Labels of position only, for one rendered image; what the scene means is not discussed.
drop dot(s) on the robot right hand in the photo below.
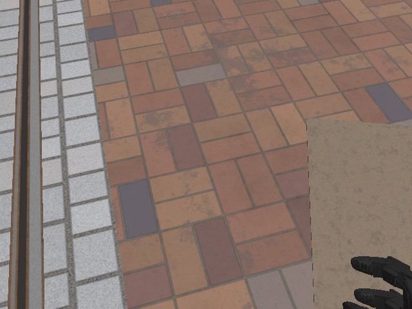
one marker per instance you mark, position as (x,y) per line
(393,272)

